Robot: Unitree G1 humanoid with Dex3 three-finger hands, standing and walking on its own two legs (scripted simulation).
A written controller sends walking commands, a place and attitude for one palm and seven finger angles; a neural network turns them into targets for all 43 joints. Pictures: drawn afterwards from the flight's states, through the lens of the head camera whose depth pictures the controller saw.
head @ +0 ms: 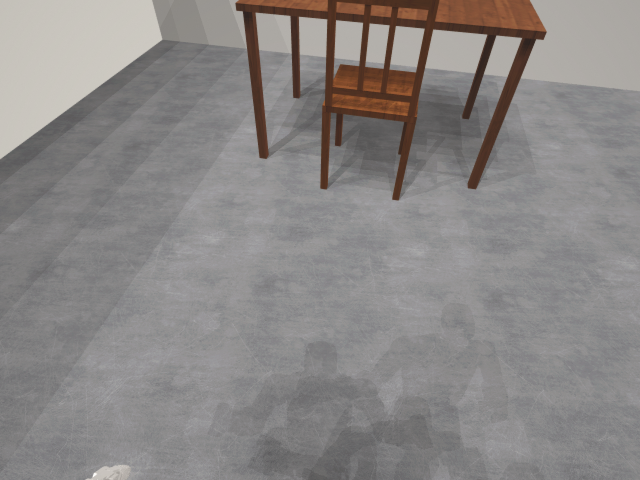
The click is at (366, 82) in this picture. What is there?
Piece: chair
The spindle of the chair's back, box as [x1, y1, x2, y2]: [357, 4, 370, 89]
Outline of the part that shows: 365,4 357,89 362,89 370,14 370,5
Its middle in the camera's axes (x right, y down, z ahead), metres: +0.16 -0.71 +1.44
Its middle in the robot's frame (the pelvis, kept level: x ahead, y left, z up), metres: +1.55 -0.08 -0.08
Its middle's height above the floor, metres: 0.69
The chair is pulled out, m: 0.00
